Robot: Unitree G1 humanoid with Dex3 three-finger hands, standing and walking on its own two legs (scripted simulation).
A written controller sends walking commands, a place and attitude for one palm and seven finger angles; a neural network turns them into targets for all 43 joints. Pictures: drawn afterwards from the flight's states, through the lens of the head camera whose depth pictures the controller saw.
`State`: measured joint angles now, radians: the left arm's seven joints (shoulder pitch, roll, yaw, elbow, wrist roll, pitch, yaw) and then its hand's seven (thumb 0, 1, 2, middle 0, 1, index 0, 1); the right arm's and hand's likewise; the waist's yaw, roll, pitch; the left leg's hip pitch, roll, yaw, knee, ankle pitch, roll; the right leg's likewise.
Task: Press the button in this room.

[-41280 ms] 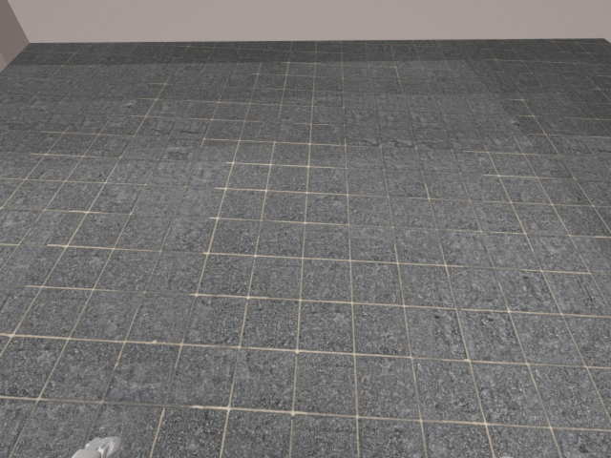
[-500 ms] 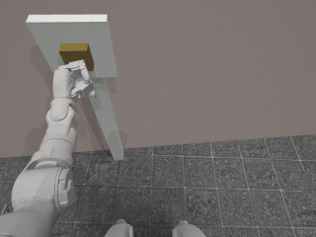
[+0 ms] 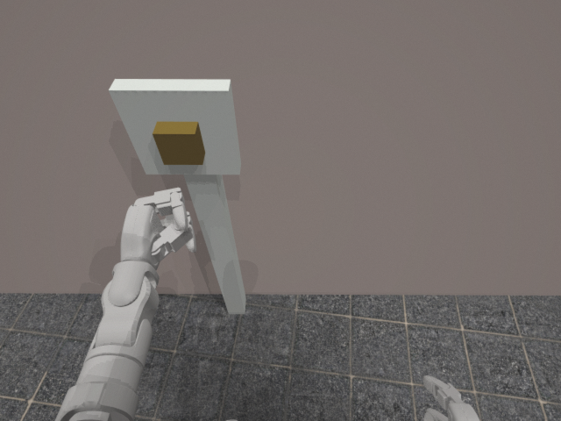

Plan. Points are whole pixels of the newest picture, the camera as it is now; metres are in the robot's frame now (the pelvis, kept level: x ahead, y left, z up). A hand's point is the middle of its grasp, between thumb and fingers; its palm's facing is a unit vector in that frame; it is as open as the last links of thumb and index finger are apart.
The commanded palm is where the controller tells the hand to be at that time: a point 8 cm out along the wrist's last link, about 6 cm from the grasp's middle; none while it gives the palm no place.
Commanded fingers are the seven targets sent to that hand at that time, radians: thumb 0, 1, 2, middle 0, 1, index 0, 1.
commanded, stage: pull the fist back off the button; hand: left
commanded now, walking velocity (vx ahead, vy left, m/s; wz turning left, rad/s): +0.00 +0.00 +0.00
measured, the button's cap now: (180, 142) +0.51 +0.18 +0.11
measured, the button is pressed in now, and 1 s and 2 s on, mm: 0 0 0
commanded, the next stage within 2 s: draw the hand back to the body in 0.06 s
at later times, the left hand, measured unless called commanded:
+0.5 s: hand (165, 244) +0.31 +0.16 +0.11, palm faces +0.05 -1.00 -0.04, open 3.1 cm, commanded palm +0.27 +0.22 +0.12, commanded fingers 0.00 0.90 0.90 -1.30 -1.50 -1.30 -1.50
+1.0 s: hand (84, 293) +0.23 +0.21 +0.15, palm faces +0.30 -0.91 -0.28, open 3.1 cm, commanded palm +0.18 +0.26 +0.17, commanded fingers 0.00 0.90 0.90 -1.30 -1.50 -1.30 -1.50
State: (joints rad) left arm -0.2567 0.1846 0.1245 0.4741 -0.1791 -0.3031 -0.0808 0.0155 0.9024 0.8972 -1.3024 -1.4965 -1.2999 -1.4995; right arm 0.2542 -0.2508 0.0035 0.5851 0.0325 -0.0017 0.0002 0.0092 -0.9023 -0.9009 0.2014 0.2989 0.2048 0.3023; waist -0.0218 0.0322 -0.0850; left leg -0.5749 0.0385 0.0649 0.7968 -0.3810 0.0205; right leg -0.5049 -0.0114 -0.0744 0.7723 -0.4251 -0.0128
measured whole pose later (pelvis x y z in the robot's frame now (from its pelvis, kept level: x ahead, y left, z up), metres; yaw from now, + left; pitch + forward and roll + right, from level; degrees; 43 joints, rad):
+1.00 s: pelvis +0.00 +0.00 +0.04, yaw +0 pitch -4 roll +0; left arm 0.29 0.28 0.14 -0.21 -0.07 -0.06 0.09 0.02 0.90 0.90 -1.30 -1.50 -1.30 -1.50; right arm 0.15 -0.23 0.06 0.61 0.00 -0.05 -0.08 0.01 -0.90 -0.90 0.20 0.30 0.21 0.30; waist 0.06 0.06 0.03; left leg -0.12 0.02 0.07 0.40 -0.21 0.01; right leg -0.05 -0.01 -0.07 0.38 -0.25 -0.01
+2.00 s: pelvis -0.01 +0.01 +0.04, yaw +0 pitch +0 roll -1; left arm 0.61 0.36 0.32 -0.53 -0.06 -0.13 0.10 0.01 0.89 0.90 -1.31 -1.50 -1.30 -1.50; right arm 0.16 -0.24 0.01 0.56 -0.01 0.01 -0.07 0.01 -0.90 -0.90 0.20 0.30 0.21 0.30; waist 0.02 0.05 0.01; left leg -0.24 0.01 0.07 0.45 -0.21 0.04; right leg -0.16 -0.01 -0.07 0.39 -0.23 0.01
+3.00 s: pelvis -0.13 +0.03 +0.02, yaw +1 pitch +2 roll -4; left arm 0.63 0.45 0.37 -0.66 -0.06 -0.28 0.11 0.01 0.89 0.90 -1.31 -1.50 -1.31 -1.50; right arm 0.10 -0.19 0.01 0.58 -0.01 -0.07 -0.05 0.01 -0.90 -0.90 0.21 0.30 0.21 0.30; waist 0.01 0.01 0.05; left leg -0.51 0.03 0.03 0.47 -0.02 0.06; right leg -0.23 0.09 0.02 0.49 -0.31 -0.01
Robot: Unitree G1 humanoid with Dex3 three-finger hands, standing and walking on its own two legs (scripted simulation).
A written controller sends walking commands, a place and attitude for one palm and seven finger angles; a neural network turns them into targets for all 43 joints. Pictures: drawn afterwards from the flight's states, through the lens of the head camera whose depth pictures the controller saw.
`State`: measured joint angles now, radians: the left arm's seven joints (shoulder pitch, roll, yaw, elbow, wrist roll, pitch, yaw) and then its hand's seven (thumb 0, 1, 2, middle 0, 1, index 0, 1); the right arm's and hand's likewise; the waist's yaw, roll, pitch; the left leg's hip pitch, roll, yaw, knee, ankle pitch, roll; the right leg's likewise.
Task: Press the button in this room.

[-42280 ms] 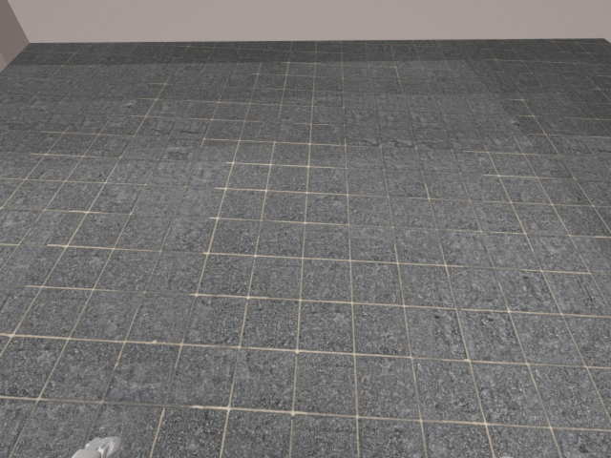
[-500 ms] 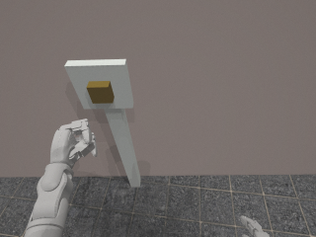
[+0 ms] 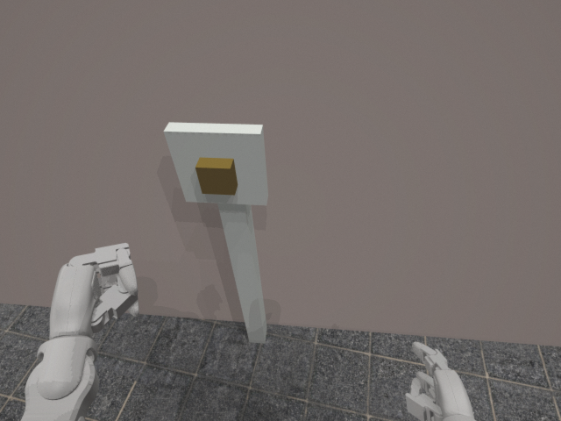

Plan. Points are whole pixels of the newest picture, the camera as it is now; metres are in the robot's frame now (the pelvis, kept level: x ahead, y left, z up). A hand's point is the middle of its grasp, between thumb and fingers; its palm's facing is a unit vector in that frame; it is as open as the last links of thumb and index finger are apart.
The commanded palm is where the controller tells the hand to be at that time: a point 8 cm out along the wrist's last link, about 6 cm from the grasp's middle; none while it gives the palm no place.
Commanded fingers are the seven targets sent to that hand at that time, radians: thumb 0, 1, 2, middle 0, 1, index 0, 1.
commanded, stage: draw the hand back to the body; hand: left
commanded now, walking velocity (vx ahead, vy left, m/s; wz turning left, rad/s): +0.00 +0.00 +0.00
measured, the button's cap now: (217, 175) +0.51 +0.18 +0.07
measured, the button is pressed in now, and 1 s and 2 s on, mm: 0 0 0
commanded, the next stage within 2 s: step back with the hand held close in 0.64 s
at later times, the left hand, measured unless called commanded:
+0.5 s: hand (63, 307) +0.18 +0.26 +0.16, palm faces +0.42 -0.82 -0.40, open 3.1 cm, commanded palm +0.13 +0.29 +0.17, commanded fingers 0.00 0.90 0.90 -1.30 -1.50 -1.30 -1.50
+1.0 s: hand (71, 313) +0.18 +0.25 +0.15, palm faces +0.32 -0.83 -0.45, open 3.1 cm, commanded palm +0.12 +0.30 +0.17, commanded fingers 0.00 0.90 0.90 -1.30 -1.50 -1.30 -1.50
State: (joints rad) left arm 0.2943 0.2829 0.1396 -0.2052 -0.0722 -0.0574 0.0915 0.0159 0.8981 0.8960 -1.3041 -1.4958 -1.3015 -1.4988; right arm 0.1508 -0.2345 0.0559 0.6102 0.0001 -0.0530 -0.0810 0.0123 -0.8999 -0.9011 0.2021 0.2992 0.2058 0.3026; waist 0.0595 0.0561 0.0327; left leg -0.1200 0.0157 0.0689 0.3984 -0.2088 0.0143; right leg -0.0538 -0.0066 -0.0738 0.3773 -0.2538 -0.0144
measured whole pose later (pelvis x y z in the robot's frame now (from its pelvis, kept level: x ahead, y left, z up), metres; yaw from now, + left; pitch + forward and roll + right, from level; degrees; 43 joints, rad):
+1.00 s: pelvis -0.01 +0.02 +0.00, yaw +0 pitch +0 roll -1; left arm 0.61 0.36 0.32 -0.53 -0.06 -0.13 0.10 0.01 0.89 0.90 -1.31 -1.50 -1.30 -1.50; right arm 0.16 -0.24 0.01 0.56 -0.01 0.01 -0.07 0.01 -0.90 -0.90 0.20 0.30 0.21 0.30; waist 0.02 0.05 0.01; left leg -0.24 0.01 0.07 0.45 -0.21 0.04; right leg -0.16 -0.01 -0.07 0.39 -0.23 0.01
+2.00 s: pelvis -0.13 +0.03 -0.02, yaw +1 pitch +2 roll -4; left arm 0.63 0.45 0.37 -0.66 -0.06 -0.28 0.11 0.01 0.89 0.90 -1.31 -1.50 -1.31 -1.50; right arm 0.10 -0.19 0.01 0.58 -0.01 -0.07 -0.05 0.01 -0.90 -0.90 0.21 0.30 0.21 0.30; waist 0.01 0.01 0.05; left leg -0.51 0.03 0.03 0.47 -0.02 0.06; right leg -0.23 0.09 0.02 0.49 -0.31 -0.01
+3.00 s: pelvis -0.25 +0.09 -0.01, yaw -4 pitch -1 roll -3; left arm 0.63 0.37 0.34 -0.56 -0.03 -0.19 0.15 0.01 0.89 0.90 -1.31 -1.50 -1.31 -1.50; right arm 0.27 -0.22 0.01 0.67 -0.01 -0.09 -0.08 0.01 -0.90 -0.90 0.21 0.30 0.21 0.30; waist 0.00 0.01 -0.05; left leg -0.33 0.01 -0.02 0.58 -0.24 0.03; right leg -0.21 0.04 -0.09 0.52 -0.30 -0.03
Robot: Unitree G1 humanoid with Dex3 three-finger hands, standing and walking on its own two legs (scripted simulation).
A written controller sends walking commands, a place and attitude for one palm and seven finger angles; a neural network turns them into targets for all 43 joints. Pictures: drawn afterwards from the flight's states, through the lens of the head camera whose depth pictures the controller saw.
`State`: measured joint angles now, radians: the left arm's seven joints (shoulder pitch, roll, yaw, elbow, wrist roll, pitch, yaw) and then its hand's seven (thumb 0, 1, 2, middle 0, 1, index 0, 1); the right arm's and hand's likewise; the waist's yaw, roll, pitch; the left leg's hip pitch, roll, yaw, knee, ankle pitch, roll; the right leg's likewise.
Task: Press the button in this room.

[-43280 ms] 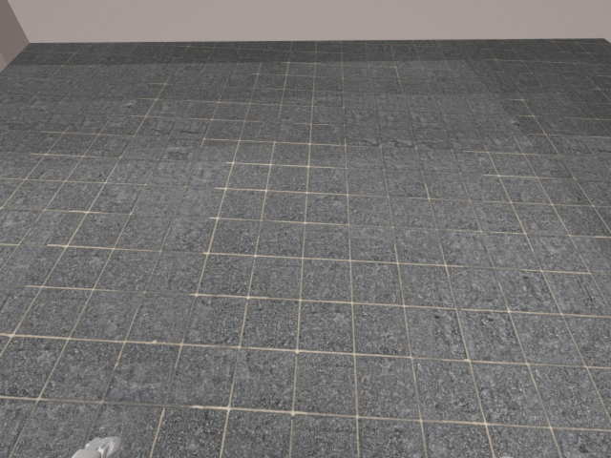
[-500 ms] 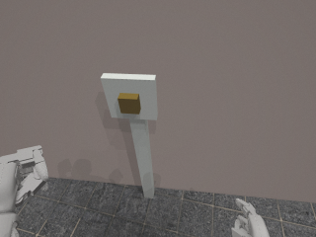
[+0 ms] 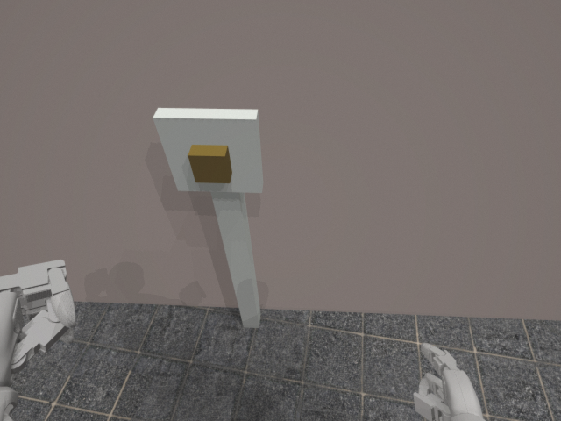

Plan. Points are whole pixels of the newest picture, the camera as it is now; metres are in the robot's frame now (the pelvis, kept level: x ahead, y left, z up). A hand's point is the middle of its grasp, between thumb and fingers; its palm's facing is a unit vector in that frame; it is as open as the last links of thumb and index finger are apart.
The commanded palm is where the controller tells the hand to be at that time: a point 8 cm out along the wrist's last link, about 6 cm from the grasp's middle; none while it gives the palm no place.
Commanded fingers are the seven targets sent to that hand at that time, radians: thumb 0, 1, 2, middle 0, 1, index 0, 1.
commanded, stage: step back with the hand held close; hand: left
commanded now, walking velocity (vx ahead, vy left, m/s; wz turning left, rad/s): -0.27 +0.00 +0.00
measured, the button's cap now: (211, 163) +0.52 +0.17 +0.07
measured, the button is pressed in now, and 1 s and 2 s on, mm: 0 0 0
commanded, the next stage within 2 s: stop stepping back and stand still in 1.22 s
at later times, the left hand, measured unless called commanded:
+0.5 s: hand (3, 393) +0.12 +0.26 +0.15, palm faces +0.37 -0.81 -0.46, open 3.1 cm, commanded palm +0.06 +0.30 +0.17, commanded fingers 0.00 0.90 0.90 -1.30 -1.50 -1.30 -1.50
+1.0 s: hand out of the picture +0.07 +0.24 +0.16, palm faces +0.27 -0.84 -0.46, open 3.1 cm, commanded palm +0.00 +0.30 +0.17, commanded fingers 0.00 0.90 0.90 -1.30 -1.50 -1.30 -1.50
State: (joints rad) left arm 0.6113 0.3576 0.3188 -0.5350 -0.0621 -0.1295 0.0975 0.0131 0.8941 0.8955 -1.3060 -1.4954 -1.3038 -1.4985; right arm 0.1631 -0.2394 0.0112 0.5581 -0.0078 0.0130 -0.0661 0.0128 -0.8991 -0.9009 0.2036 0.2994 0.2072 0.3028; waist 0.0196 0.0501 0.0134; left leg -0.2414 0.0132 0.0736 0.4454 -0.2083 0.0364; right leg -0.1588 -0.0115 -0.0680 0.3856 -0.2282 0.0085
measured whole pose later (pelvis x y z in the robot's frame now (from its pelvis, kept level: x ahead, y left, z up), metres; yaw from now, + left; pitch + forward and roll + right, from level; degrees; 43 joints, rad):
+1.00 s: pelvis -0.13 +0.02 -0.01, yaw +1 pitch +2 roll -4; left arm 0.63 0.45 0.37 -0.66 -0.06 -0.28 0.11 0.01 0.89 0.90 -1.31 -1.50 -1.31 -1.50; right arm 0.10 -0.19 0.01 0.58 -0.01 -0.07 -0.05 0.01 -0.90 -0.90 0.21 0.30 0.21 0.30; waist 0.01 0.01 0.05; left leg -0.51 0.03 0.03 0.47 -0.02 0.06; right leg -0.23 0.09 0.02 0.49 -0.31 -0.01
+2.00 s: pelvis -0.25 +0.07 -0.01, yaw -4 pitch -1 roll -3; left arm 0.63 0.37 0.34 -0.56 -0.03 -0.19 0.15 0.01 0.89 0.90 -1.31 -1.50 -1.31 -1.50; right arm 0.27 -0.22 0.01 0.67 -0.01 -0.09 -0.08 0.01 -0.90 -0.90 0.21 0.30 0.21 0.30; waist 0.00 0.01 -0.05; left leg -0.33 0.01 -0.02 0.58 -0.24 0.03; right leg -0.21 0.04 -0.09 0.52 -0.30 -0.03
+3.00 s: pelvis -0.24 +0.06 +0.00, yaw -1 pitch -2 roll +0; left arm 0.35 0.16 0.00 1.17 0.00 0.02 0.03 0.01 0.91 0.90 -0.37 -0.49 -0.36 -0.49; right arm 0.31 -0.12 0.01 1.13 -0.02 0.03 -0.03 0.01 -0.90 -0.90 0.20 0.30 0.20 0.30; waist 0.00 0.03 0.07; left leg -0.25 -0.04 -0.04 0.44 -0.16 0.02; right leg -0.13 0.02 -0.08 0.43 -0.27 -0.04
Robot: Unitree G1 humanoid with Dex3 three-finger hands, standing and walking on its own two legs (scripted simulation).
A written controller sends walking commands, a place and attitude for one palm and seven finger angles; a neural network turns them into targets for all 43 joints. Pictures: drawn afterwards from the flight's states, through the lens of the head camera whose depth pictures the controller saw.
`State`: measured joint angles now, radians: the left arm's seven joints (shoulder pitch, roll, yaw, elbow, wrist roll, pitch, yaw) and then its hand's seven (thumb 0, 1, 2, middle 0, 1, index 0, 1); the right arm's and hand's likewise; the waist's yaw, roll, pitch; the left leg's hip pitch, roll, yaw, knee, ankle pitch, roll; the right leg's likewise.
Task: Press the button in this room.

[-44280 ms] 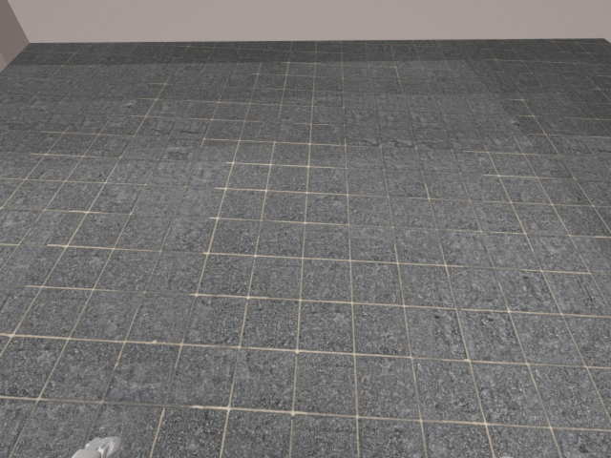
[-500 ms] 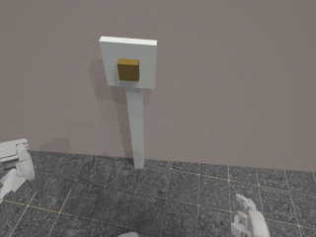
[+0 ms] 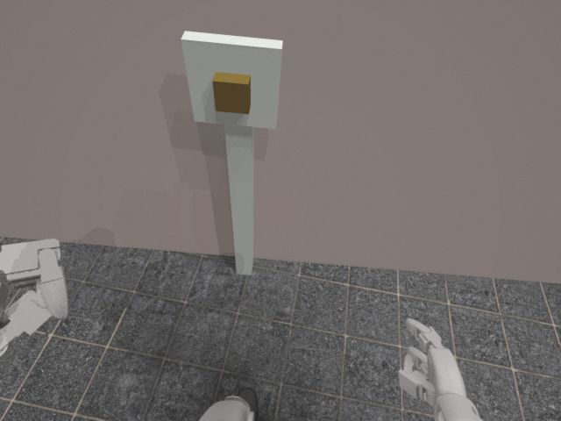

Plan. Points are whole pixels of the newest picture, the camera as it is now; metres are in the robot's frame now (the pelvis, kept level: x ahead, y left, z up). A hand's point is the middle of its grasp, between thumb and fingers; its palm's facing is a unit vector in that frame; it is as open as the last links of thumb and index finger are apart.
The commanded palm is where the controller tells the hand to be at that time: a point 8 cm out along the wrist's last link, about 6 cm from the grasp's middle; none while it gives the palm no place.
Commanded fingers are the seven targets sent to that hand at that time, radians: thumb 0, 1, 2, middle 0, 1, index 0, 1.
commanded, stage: step back with the hand held close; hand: left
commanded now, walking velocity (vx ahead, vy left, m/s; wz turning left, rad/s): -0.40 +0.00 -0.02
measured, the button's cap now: (232, 92) +0.64 +0.15 +0.09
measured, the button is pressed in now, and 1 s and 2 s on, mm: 0 0 0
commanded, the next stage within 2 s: stop stepping back and stand still in 0.22 s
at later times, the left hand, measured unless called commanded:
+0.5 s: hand out of the picture +0.11 +0.25 +0.17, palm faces +0.22 -0.86 -0.45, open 3.1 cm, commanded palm +0.06 +0.30 +0.19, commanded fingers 0.00 0.90 0.90 -1.30 -1.50 -1.30 -1.50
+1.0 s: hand out of the picture +0.08 +0.28 +0.17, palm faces +0.33 -0.86 -0.39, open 3.1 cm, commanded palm +0.03 +0.32 +0.19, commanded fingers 0.00 0.90 0.90 -1.30 -1.50 -1.30 -1.50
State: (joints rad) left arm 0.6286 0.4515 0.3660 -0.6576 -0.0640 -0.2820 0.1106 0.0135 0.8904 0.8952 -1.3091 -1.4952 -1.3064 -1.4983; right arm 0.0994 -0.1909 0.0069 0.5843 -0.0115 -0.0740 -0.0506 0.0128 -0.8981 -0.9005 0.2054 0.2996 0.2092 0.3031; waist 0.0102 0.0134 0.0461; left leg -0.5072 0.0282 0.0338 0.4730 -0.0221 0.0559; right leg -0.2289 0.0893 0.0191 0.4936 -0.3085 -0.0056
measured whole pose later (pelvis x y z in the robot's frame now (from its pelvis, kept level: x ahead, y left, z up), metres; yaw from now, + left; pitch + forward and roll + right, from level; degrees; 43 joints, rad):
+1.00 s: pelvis -0.12 +0.05 +0.00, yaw -4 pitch -1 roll -3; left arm 0.63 0.37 0.34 -0.56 -0.03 -0.19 0.15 0.01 0.89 0.90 -1.31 -1.50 -1.31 -1.50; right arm 0.27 -0.22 0.01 0.67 -0.01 -0.09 -0.08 0.01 -0.90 -0.90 0.21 0.30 0.21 0.30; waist 0.00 0.01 -0.05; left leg -0.33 0.01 -0.02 0.58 -0.24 0.03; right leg -0.21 0.04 -0.09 0.52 -0.30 -0.03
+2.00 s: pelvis -0.12 +0.04 +0.01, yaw -2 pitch -2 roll +0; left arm 0.35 0.16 0.00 1.17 0.00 0.02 0.03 0.01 0.91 0.90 -0.37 -0.49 -0.36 -0.49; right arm 0.31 -0.12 0.01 1.13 -0.02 0.03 -0.03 0.01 -0.90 -0.90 0.20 0.30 0.20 0.30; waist 0.00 0.03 0.07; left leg -0.25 -0.04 -0.04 0.44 -0.16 0.02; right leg -0.13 0.02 -0.08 0.43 -0.27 -0.04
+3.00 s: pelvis -0.10 +0.02 +0.01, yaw -3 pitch -2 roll +0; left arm 0.29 0.12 0.01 1.15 0.00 -0.01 0.04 0.00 0.91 0.90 -0.20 -0.30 -0.20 -0.30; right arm 0.27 -0.13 0.00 1.14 -0.02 0.01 -0.04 0.00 -0.91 -0.90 0.20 0.30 0.20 0.30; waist 0.00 0.01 0.07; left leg -0.20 -0.02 -0.04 0.43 -0.19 0.00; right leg -0.09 0.04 -0.08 0.40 -0.29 -0.07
